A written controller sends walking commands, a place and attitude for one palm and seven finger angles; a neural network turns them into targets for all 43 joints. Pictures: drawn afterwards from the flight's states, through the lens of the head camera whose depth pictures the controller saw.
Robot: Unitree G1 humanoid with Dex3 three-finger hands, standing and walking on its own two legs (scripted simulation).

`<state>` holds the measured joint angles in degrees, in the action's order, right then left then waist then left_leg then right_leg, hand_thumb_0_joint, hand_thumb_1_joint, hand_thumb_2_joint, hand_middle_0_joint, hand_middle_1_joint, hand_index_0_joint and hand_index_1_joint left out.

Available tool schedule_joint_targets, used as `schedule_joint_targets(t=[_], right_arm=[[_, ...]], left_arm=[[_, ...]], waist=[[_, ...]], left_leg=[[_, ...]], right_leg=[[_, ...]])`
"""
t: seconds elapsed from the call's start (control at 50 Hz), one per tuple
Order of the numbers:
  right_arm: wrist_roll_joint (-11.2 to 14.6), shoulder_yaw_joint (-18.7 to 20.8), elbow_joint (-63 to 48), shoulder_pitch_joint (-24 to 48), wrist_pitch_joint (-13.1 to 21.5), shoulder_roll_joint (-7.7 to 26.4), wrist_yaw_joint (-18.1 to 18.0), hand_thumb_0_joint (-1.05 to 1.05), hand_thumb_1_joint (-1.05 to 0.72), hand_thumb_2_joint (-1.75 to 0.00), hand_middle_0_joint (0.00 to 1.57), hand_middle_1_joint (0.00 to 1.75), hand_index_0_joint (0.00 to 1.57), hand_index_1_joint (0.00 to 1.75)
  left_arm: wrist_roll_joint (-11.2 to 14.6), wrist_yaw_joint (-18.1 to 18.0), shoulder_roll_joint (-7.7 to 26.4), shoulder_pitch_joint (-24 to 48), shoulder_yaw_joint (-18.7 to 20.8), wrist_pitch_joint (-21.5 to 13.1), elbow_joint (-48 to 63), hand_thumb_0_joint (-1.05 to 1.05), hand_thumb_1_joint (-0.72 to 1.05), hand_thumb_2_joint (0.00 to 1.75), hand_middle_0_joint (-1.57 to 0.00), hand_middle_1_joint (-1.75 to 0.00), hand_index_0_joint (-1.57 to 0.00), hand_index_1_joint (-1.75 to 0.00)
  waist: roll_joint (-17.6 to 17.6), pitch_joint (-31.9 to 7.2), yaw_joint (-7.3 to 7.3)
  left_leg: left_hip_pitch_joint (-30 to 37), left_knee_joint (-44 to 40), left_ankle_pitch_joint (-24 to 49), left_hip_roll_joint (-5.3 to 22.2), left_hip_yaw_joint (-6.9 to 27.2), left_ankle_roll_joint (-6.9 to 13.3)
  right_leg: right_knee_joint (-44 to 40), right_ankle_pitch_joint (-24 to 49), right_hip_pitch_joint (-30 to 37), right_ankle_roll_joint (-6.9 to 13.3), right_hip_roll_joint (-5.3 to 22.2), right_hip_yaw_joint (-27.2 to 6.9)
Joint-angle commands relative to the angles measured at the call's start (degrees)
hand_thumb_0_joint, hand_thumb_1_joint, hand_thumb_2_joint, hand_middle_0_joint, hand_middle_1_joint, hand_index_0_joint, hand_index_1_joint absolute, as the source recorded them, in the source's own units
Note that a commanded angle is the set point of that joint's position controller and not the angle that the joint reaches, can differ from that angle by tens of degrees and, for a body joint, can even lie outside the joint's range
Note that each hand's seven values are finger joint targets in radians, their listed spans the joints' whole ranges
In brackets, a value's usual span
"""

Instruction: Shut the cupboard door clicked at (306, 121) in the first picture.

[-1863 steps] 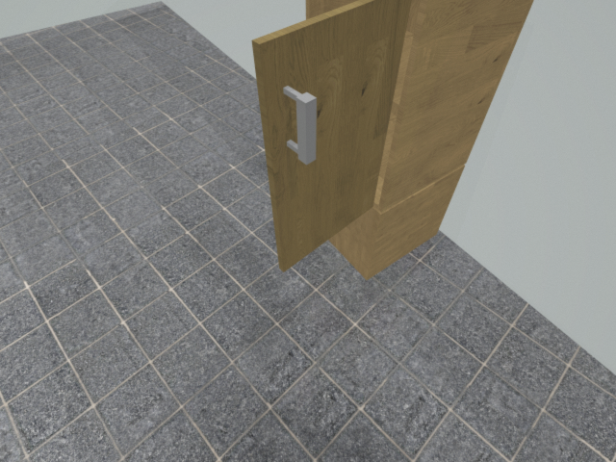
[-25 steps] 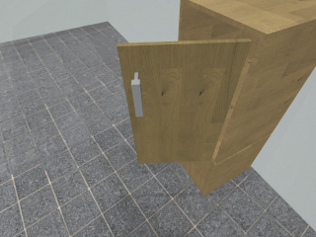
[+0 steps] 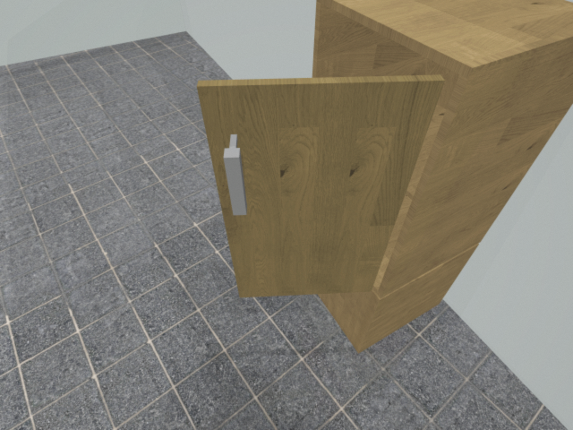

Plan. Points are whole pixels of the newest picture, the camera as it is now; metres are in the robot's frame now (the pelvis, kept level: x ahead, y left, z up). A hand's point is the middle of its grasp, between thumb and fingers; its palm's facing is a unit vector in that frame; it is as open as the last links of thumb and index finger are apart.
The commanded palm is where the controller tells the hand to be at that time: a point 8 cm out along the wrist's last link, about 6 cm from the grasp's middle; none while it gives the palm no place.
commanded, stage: look again from close up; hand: left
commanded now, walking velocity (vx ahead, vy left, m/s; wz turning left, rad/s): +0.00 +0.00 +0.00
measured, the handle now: (236, 175) +0.48 +0.11 +0.10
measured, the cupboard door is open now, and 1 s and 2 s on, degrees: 64 64 64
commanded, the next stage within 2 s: shuffle to correct the standing spot in 0.18 s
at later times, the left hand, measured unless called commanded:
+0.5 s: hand out of the picture +0.00 +0.13 -0.18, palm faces +0.03 -0.98 -0.17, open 7.4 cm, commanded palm none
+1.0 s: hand out of the picture +0.02 +0.05 -0.20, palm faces +0.14 -0.98 -0.12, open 7.4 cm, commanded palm none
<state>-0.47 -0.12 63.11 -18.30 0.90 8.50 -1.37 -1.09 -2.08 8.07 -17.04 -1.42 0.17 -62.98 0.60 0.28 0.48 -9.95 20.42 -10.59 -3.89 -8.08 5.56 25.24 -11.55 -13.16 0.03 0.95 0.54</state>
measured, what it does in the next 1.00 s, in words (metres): steps to the right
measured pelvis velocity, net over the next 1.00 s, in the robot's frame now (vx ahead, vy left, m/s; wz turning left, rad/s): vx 0.05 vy -0.10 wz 0.06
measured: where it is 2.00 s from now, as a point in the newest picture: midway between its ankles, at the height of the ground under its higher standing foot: outside the picture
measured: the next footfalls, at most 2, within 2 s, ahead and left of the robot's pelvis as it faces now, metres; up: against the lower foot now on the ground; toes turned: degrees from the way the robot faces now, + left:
left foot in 1.04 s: +0.09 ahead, -0.01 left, +0.00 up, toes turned +8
right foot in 1.24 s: +0.08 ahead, -0.25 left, +0.00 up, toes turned +4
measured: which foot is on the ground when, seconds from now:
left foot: down 0.00-0.76, up 0.78-1.00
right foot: down 0.00-1.00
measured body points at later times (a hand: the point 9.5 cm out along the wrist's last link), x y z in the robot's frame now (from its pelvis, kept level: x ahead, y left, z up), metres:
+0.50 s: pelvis +0.02 -0.03 +0.00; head +0.02 -0.04 +0.45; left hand +0.00 +0.18 -0.16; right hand +0.02 -0.25 -0.16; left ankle +0.01 +0.05 -0.74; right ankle +0.02 -0.12 -0.74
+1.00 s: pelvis +0.05 -0.10 -0.01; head +0.07 -0.07 +0.43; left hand +0.01 +0.10 -0.18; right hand +0.09 -0.33 -0.16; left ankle +0.03 -0.01 -0.73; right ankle +0.02 -0.12 -0.74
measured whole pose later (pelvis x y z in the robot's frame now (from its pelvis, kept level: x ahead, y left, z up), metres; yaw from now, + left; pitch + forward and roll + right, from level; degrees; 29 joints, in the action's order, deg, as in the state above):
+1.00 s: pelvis +0.05 -0.10 -0.01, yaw +3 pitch +0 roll -1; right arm -0.5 2.1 61.8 -13.7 -0.8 6.8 -4.7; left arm -2.3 -1.5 6.8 -20.6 2.2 2.1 -58.7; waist -2.1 2.0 -1.7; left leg -19.6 43.4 -24.9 2.0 -4.6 1.5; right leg 26.4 -17.4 -10.1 8.8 -8.5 7.5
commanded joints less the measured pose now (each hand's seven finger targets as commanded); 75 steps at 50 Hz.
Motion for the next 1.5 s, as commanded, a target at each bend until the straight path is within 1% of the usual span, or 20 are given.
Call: schedule_joint_targets(t=[0.0,0.28,0.42,0.48,0.64,0.74,0.82,0.92,0.98,1.0,1.02,1.04,1.06,1.1,1.14,1.16,1.2,1.24,1.3,1.48], right_arm=[[0.02,0.83,-1.23,-2.61,1.32,5.74,-0.34,0.0,-0.9,-0.9,0.2,0.3,0.2,0.3],[0.01,0.24,0.33,-1.55,1.56,4.93,-0.62,0.0,-0.9,-0.9,0.2,0.3,0.2,0.3],[-0.54,1.18,0.68,-1.69,0.86,5.93,-0.96,0.0,-0.9,-0.9,0.2,0.3,0.2,0.3],[-0.68,1.8,0.51,-2.38,0.74,6.48,-1.26,0.0,-0.9,-0.9,0.2,0.3,0.2,0.3],[-0.75,2.58,0.33,-2.73,0.47,5.72,-2.4,0.0,-0.9,-0.9,0.2,0.3,0.2,0.3],[-0.6,2.26,-0.34,-2.2,-0.33,2.73,-2.98,0.0,-0.9,-0.9,0.2,0.3,0.2,0.3],[-0.29,2.8,-2.38,1.25,-0.86,2.37,-3.26,0.0,-0.9,-0.9,0.2,0.3,0.2,0.3],[-0.06,2.73,-2.92,0.26,-0.85,1.54,-3.29,0.0,-0.9,-0.9,0.2,0.3,0.2,0.3],[0.15,2.18,-1.8,-4.32,-0.66,1.32,-3.67,0.0,-0.9,-0.9,0.2,0.3,0.2,0.3],[0.05,2.56,-0.57,-8.64,-0.24,2.69,-3.95,0.0,-0.9,-0.9,0.2,0.3,0.2,0.3],[-0.24,3.06,-0.77,-10.37,0.18,5.5,-4.12,0.0,-0.9,-0.9,0.2,0.3,0.2,0.3],[0.05,2.63,-3.07,-5.47,-0.02,6.09,-3.84,0.0,-0.9,-0.9,0.2,0.3,0.2,0.3],[-0.07,1.81,-5.25,0.02,0.21,4.63,-3.62,0.0,-0.9,-0.9,0.2,0.3,0.2,0.3],[-1.08,1.41,-7.52,6.96,0.65,4.9,-2.34,0.0,-0.9,-0.9,0.2,0.3,0.2,0.3],[-0.87,1.73,-6.57,5.01,0.8,5.6,-1.74,0.0,-0.9,-0.9,0.2,0.3,0.2,0.3],[-0.5,1.85,-5.88,4.14,0.7,5.87,-1.53,0.0,-0.9,-0.9,0.2,0.3,0.2,0.3],[0.07,1.91,-5.42,2.44,0.69,4.64,-0.94,0.0,-0.9,-0.9,0.2,0.3,0.2,0.3],[-0.14,2.04,-4.53,2.34,0.68,4.92,-0.37,0.0,-0.9,-0.9,0.2,0.3,0.2,0.3],[-0.07,1.93,-3.29,2.29,0.38,5.11,-0.28,0.0,-0.9,-0.9,0.2,0.3,0.2,0.3],[-0.13,1.17,-0.45,1.27,0.11,4.63,-0.11,0.0,-0.9,-0.9,0.2,0.3,0.2,0.3]], left_arm=[[0.24,-0.37,4.93,-2.86,0.92,-1.2,1.75,0.0,0.9,0.9,-0.2,-0.3,-0.2,-0.3],[0.44,-0.41,4.64,-3.8,0.7,-1.65,0.66,0.0,0.9,0.9,-0.2,-0.3,-0.2,-0.3],[-0.19,0.22,3.83,-5.33,1.21,-0.45,0.61,0.0,0.9,0.9,-0.2,-0.3,-0.2,-0.3],[-0.5,0.46,3.51,-5.93,1.58,-0.19,1.32,0.0,0.9,0.9,-0.2,-0.3,-0.2,-0.3],[-0.64,0.97,3.31,-9.12,2.98,0.24,2.55,0.0,0.9,0.9,-0.2,-0.3,-0.2,-0.3],[-0.68,0.6,5.33,-10.72,4.25,0.97,3.4,0.0,0.9,0.9,-0.2,-0.3,-0.2,-0.3],[-1.15,0.09,4.72,-10.2,5.05,1.38,5.02,0.0,0.9,0.9,-0.2,-0.3,-0.2,-0.3],[-1.4,0.14,5.48,-8.16,5.29,1.57,6.53,0.0,0.9,0.9,-0.2,-0.3,-0.2,-0.3],[-0.25,-0.03,5.01,-7.41,5.29,0.92,6.27,0.0,0.9,0.9,-0.2,-0.3,-0.2,-0.3],[0.17,-0.09,4.44,-5.92,5.25,0.65,6.4,0.0,0.9,0.9,-0.2,-0.3,-0.2,-0.3],[0.54,-0.14,2.69,-6.73,4.74,0.62,7.16,0.0,0.9,0.9,-0.2,-0.3,-0.2,-0.3],[1.03,-1.01,1.7,-7.19,4.34,1.29,7.48,0.0,0.9,0.9,-0.2,-0.3,-0.2,-0.3],[0.34,-1.33,3.79,-6.31,4.63,2.15,6.98,0.0,0.9,0.9,-0.2,-0.3,-0.2,-0.3],[-0.26,-0.41,0.91,-6.28,3.66,1.31,6.96,0.0,0.9,0.9,-0.2,-0.3,-0.2,-0.3],[-0.37,0.36,-0.36,-6.32,2.7,0.48,5.67,0.0,0.9,0.9,-0.2,-0.3,-0.2,-0.3],[-0.24,0.41,0.29,-7.25,2.53,0.14,4.36,0.0,0.9,0.9,-0.2,-0.3,-0.2,-0.3],[-0.14,0.27,4.19,-5.2,2.42,-0.81,4.27,0.0,0.9,0.9,-0.2,-0.3,-0.2,-0.3],[0.01,0.4,5.82,-3.4,2.31,-0.75,4.63,0.0,0.9,0.9,-0.2,-0.3,-0.2,-0.3],[0.14,0.26,6.47,-2.55,2.0,-1.31,3.56,0.0,0.9,0.9,-0.2,-0.3,-0.2,-0.3],[0.37,0.08,7.02,-2.85,1.78,-1.69,1.92,0.0,0.9,0.9,-0.2,-0.3,-0.2,-0.3]], waist=[[-1.57,2.55,0.01],[-1.03,2.8,-0.05],[0.06,6.48,-0.33],[0.58,5.91,-0.21],[-2.87,3.23,-0.59],[-9.52,2.75,-1.18],[-3.54,2.77,-2.0],[-2.74,1.68,-1.05],[-1.64,1.04,1.15],[-0.9,0.69,3.21],[5.57,0.27,3.33],[18.37,1.72,1.09],[14.01,4.35,-0.45],[4.01,6.07,-3.58],[1.96,3.3,-3.04],[1.32,1.98,-3.13],[-4.51,2.04,-0.89],[1.88,1.1,-0.43],[-4.88,0.29,-0.43],[-3.66,2.55,-0.57]], left_leg=[[-0.17,-6.69,-1.92,11.15,11.4,-2.87],[1.52,-4.93,2.95,10.77,10.09,-3.01],[-3.09,-8.07,-9.67,13.59,15.14,-1.56],[-2.63,-7.23,-7.41,14.78,16.88,-0.45],[-3.81,2.86,2.74,13.05,10.75,-1.06],[-11.76,18.95,-11.25,5.88,2.26,-3.94],[-18.28,33.22,-20.36,6.44,4.2,-4.44],[-14.09,23.99,-15.61,6.04,2.88,-4.34],[-5.42,9.36,-5.6,5.64,3.82,-3.21],[2.9,1.81,1.93,8.08,6.36,-1.31],[5.79,-0.73,11.7,18.11,17.22,4.33],[-0.23,-2.17,22.88,28.25,27.45,10.87],[-9.52,-3.43,20.42,29.51,28.11,11.41],[-12.44,-4.22,12.56,20.67,19.68,7.03],[-8.4,-1.72,9.55,16.6,15.11,4.18],[-7.2,0.44,5.88,14.49,13.18,2.15],[-4.84,1.99,-0.49,9.11,10.04,-2.84],[-1.71,-0.05,-0.53,8.96,10.11,-3.62],[0.63,2.19,3.25,9.0,8.56,-4.22],[1.18,0.94,3.33,8.92,7.71,-5.19]], right_leg=[[-3.72,2.33,-1.2,2.56,4.75,-5.63],[-5.41,4.08,0.2,2.54,4.89,-5.74],[-1.83,-2.34,-1.26,2.24,3.19,-1.43],[0.13,-1.97,-2.43,2.24,3.05,-0.16],[-0.81,6.27,0.31,3.5,3.77,-3.06],[-5.93,17.57,5.54,6.91,9.3,-10.59],[-6.93,26.79,8.14,15.38,12.24,-12.45],[-5.29,29.23,7.47,8.73,9.61,-10.2],[-2.36,35.85,6.3,-2.32,6.73,-7.42],[2.21,35.87,1.01,-6.71,4.31,-4.77],[13.28,22.49,-4.93,-8.4,-0.09,-1.41],[26.79,-15.51,-8.68,-5.68,-1.62,-3.0],[34.31,-23.37,-6.22,-1.58,-0.06,-8.19],[24.08,-18.77,-4.09,-0.32,1.43,-4.4],[9.44,-9.78,0.88,-1.56,1.37,1.02],[2.27,-3.67,3.59,-1.78,1.23,1.2],[-3.71,2.69,1.44,0.15,5.1,-6.78],[-2.47,2.52,-0.76,-0.18,4.76,-5.79],[-4.08,5.57,-0.34,-0.03,5.28,-6.05],[-6.32,5.04,-0.45,0.49,4.98,-6.34]])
